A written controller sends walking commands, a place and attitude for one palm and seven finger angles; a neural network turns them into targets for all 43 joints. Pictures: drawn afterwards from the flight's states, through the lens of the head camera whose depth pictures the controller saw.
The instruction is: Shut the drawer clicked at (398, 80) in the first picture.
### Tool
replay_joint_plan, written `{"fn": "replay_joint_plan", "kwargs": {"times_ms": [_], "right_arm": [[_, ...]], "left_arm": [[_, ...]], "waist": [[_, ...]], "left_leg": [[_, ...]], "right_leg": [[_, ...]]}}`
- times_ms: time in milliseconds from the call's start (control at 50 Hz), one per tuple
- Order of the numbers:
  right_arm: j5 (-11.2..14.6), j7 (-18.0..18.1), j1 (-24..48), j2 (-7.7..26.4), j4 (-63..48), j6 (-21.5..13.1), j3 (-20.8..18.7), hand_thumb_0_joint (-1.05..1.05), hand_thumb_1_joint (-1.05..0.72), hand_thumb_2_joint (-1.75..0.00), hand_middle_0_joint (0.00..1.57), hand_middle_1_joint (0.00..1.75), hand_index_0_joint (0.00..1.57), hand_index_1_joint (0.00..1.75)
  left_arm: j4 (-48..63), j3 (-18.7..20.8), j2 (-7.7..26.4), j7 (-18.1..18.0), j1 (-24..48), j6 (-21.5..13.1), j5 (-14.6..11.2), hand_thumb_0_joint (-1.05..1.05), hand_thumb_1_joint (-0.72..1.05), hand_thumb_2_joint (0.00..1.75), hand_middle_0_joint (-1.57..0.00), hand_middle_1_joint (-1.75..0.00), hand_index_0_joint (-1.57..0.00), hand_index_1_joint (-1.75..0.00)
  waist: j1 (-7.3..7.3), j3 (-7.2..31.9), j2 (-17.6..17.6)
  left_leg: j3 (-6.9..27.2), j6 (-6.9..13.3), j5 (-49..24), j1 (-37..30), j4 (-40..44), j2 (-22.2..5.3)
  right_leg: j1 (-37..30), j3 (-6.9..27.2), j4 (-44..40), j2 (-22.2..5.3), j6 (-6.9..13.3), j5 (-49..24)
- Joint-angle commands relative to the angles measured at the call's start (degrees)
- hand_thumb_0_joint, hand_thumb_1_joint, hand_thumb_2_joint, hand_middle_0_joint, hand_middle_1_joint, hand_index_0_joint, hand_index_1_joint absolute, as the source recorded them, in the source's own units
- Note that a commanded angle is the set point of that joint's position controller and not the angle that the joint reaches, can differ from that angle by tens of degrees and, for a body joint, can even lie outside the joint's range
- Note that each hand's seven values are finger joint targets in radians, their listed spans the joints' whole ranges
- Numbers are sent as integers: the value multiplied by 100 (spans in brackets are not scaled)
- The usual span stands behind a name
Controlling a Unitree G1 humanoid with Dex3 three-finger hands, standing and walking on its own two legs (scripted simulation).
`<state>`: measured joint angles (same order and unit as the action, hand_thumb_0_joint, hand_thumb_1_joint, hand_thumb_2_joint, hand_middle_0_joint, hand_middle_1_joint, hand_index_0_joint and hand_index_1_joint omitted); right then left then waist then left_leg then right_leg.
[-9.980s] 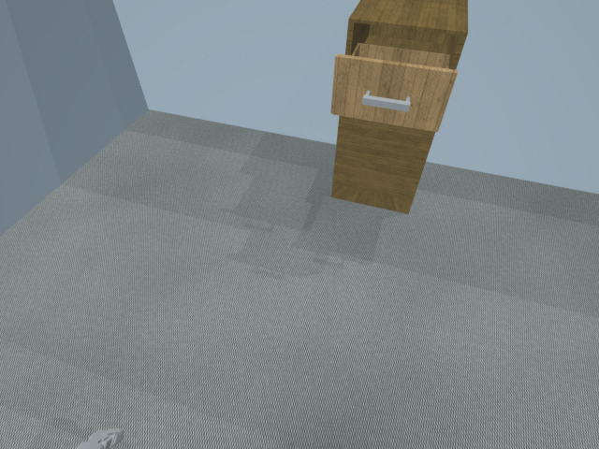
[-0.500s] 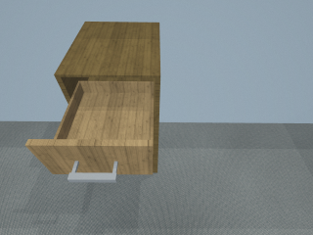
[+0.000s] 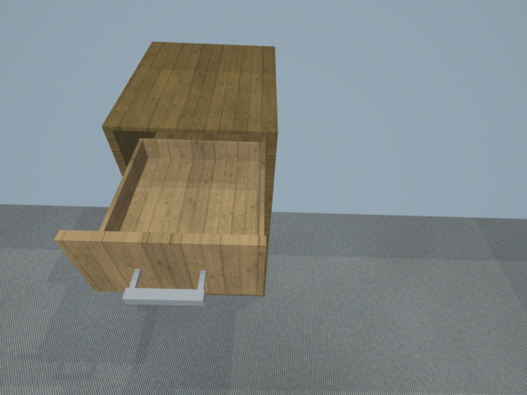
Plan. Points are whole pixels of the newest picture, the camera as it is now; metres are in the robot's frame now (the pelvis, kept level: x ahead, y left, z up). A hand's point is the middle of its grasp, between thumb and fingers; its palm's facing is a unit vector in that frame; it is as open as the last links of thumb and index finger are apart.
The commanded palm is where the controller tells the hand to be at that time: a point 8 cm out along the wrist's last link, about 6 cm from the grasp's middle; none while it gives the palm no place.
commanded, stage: raise the hand and make a fist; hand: left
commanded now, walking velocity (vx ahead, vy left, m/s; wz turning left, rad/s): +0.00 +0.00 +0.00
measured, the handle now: (167, 286) +0.30 +0.19 -0.05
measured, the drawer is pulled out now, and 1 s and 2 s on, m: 0.29 0.28 0.28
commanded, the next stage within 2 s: bring the fist close to the handle in 1.86 s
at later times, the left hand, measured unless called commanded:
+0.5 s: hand out of the picture +0.11 +0.16 -0.02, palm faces +0.23 -0.97 -0.10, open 5.4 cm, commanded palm +0.08 +0.20 -0.02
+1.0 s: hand out of the picture +0.12 +0.15 +0.00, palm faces +0.05 -1.00 -0.05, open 3.2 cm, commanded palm +0.08 +0.20 +0.02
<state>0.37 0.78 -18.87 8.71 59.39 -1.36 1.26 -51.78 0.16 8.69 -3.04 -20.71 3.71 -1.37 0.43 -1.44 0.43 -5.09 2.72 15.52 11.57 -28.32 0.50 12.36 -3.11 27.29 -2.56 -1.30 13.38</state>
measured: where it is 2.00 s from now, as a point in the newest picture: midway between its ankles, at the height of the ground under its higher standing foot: outside the picture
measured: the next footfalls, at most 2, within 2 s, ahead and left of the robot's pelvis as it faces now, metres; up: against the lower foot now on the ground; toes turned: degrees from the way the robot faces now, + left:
none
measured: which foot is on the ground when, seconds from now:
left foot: down 0.00-1.00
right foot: down 0.00-1.00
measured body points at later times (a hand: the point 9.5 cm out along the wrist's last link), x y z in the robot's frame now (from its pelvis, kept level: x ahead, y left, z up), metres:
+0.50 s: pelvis -0.02 -0.05 -0.09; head +0.02 -0.03 +0.36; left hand +0.09 +0.21 -0.01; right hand +0.25 -0.25 -0.12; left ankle +0.00 +0.08 -0.74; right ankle +0.01 -0.14 -0.74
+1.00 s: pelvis -0.01 -0.04 -0.06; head +0.04 -0.04 +0.39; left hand +0.12 +0.20 +0.01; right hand +0.18 -0.29 -0.13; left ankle +0.00 +0.08 -0.74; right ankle +0.01 -0.14 -0.74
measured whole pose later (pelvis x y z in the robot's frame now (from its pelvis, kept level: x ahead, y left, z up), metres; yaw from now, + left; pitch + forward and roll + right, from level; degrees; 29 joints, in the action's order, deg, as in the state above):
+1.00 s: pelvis -0.01 -0.04 -0.06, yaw +3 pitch +11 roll -1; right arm 3.8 3.5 -14.2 14.0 32.1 -15.1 -4.1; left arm 12.2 8.7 11.5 18.6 -43.8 -25.6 -17.8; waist -0.3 6.8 -2.1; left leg 0.0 -0.1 28.1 41.7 -58.8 -2.2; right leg 40.6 -7.1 56.8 -1.4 2.0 27.2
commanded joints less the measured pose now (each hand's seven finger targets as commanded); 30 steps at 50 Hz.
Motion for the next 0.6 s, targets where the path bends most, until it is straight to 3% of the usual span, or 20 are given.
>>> {"fn": "replay_joint_plan", "kwargs": {"times_ms": [0,20,40,60,80,100,120,140,160,180,220,260,300,320,380,400,480,520,540,580], "right_arm": [[196,415,797,1164,-1605,-1733,-190,0,-90,-90,20,30,20,30],[262,315,630,875,-1528,-1744,-179,0,-90,-90,20,30,20,30],[281,297,718,1126,-1941,-1824,-210,0,-90,-90,20,30,20,30],[233,312,813,1203,-2099,-1939,-286,0,-90,-90,20,30,20,30],[148,292,807,1213,-2224,-2021,-332,0,-90,-90,20,30,20,30],[110,227,831,1207,-2383,-2023,-425,0,-90,-90,20,30,20,30],[74,132,809,1186,-2547,-1991,-457,0,-90,-90,20,30,20,30],[66,57,933,1155,-2716,-1959,-554,0,-90,-90,20,30,20,30],[46,-37,1041,1152,-2885,-1921,-597,0,-90,-90,20,30,20,30],[29,-112,1123,1167,-3031,-1899,-647,0,-90,-90,20,30,20,30],[14,-259,1231,1170,-3242,-1851,-718,0,-90,-90,20,30,20,30],[-37,-304,1357,1081,-3427,-1823,-758,0,-90,-90,20,30,20,30],[-79,-284,1345,993,-3521,-1739,-764,0,-90,-90,20,30,20,30],[-77,-260,1384,932,-3675,-1686,-730,0,-90,-90,20,30,20,30],[30,-130,1290,887,-3797,-1611,-678,0,-90,-90,20,30,20,30],[50,-81,1174,938,-3799,-1585,-648,0,-90,-90,20,30,20,30],[176,110,1094,1059,-3761,-1698,-583,0,-90,-90,20,30,20,30],[268,198,1089,1075,-3776,-1673,-545,0,-90,-90,20,30,20,30],[311,260,1146,1086,-3816,-1644,-566,0,-90,-90,20,30,20,30],[341,324,1225,1054,-3944,-1584,-553,0,-90,-90,20,30,20,30]], "left_arm": [[6101,320,1013,-627,846,-1101,-543,0,90,90,-26,-37,-26,-37],[5002,-428,-288,-598,-745,-539,-542,0,90,90,-28,-39,-28,-39],[6085,-469,-250,-472,13,-674,-824,0,90,90,-30,-41,-30,-41],[6124,-332,-49,-407,71,-949,-751,0,90,90,-32,-43,-32,-43],[5830,-266,-59,-346,-196,-1240,-664,0,90,90,-34,-45,-34,-45],[5304,-120,-184,-219,-1072,-1483,-687,0,90,90,-36,-47,-36,-47],[4932,-249,-433,9,-1586,-1782,-683,0,90,90,-38,-50,-38,-50],[4664,-89,-497,297,-2203,-2148,-806,0,90,90,-40,-52,-40,-52],[4784,-102,-566,644,-2546,-2564,-927,0,90,90,-42,-54,-42,-54],[4890,49,-412,891,-2673,-2927,-999,0,90,90,-44,-56,-44,-56],[5107,414,-62,1341,-2601,-3673,-1026,0,90,90,-48,-60,-48,-60],[5875,1023,671,1570,-2141,-4437,-907,0,90,90,-52,-65,-52,-65],[6687,1447,1148,1394,-2030,-4690,-808,0,90,90,-56,-69,-56,-69],[7079,1255,900,1317,-1977,-4669,-898,0,90,90,-58,-71,-58,-71],[7759,1097,691,1286,-1648,-4543,-1222,0,90,90,-64,-78,-64,-78],[8028,1071,723,1350,-1362,-4489,-1255,0,90,90,-66,-80,-66,-80],[7554,563,570,2074,-1173,-4022,-1460,0,90,90,-74,-88,-74,-88],[6967,594,657,2409,-1338,-3498,-1489,0,90,90,-78,-93,-78,-93],[6823,913,937,2492,-1475,-3231,-1513,0,90,90,-80,-95,-80,-95],[6902,1187,1101,2535,-1693,-2743,-1565,0,90,90,-84,-99,-84,-99]], "waist": [[57,1640,-1601],[111,782,-984],[155,219,-873],[256,63,-568],[288,-222,-3],[120,-209,678],[27,-126,1432],[-166,-25,1890],[-249,129,1931],[-309,381,1880],[-366,733,856],[-430,1338,-184],[-569,1740,-1119],[-518,1916,-1266],[-187,1936,-1223],[11,1974,-908],[356,1540,-83],[393,1365,435],[253,1430,529],[21,1727,429]], "left_leg": [[692,-585,-1091,-525,841,-385],[822,-487,-422,-78,943,-407],[924,-415,173,416,828,-333],[930,-335,613,709,549,-260],[950,-289,793,1098,289,-168],[869,-280,684,1339,36,-140],[817,-292,571,1636,-271,-128],[702,-316,510,1983,-619,-113],[588,-333,402,2199,-905,-84],[493,-344,336,2433,-1193,-48],[381,-403,160,2612,-1657,13],[341,-362,17,2925,-2172,21],[344,-308,-48,2951,-2407,-17],[391,-263,-28,2849,-2459,-22],[478,-163,112,2906,-2757,-33],[539,-122,241,2978,-2862,-58],[618,-54,632,3471,-3197,-70],[599,-45,811,3693,-3259,-57],[584,-53,827,3741,-3216,-48],[583,-57,656,3596,-3017,-8]], "right_leg": [[344,-216,675,231,358,355],[801,-277,621,212,304,517],[789,-291,493,158,281,407],[949,-278,282,146,260,502],[1224,-314,279,178,252,706],[1340,-373,333,214,265,946],[1630,-486,613,291,248,1122],[1850,-519,884,317,243,1274],[1985,-501,1128,316,248,1220],[2034,-418,1361,298,257,1120],[2203,-328,1922,266,344,707],[2468,-151,2536,238,408,481],[2670,-20,2859,244,468,475],[2670,30,2861,239,481,530],[2779,185,2655,255,416,567],[2880,213,2603,275,373,707],[2934,559,2121,213,238,1270],[2785,800,1790,137,148,1674],[2599,905,1706,91,131,1784],[2163,945,1651,0,97,1637]]}}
